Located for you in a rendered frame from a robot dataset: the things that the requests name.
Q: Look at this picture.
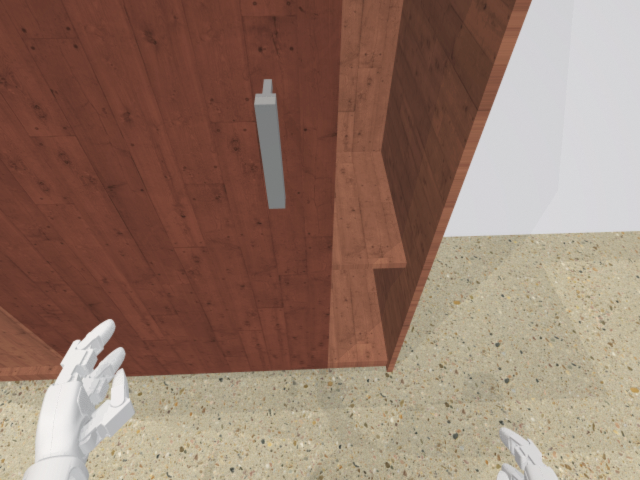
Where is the handle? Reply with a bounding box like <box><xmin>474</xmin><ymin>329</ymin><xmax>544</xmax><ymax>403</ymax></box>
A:
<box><xmin>254</xmin><ymin>79</ymin><xmax>286</xmax><ymax>209</ymax></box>

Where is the wardrobe door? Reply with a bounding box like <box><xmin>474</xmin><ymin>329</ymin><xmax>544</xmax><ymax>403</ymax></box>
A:
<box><xmin>0</xmin><ymin>306</ymin><xmax>64</xmax><ymax>368</ymax></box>
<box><xmin>0</xmin><ymin>0</ymin><xmax>342</xmax><ymax>377</ymax></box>

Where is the robot left hand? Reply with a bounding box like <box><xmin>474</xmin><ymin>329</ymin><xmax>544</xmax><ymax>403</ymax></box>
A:
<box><xmin>35</xmin><ymin>319</ymin><xmax>135</xmax><ymax>464</ymax></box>

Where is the left robot forearm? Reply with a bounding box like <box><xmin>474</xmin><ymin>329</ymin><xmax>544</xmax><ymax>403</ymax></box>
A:
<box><xmin>22</xmin><ymin>455</ymin><xmax>89</xmax><ymax>480</ymax></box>

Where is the robot right hand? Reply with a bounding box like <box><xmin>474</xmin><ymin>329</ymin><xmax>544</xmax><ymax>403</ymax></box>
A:
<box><xmin>496</xmin><ymin>427</ymin><xmax>559</xmax><ymax>480</ymax></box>

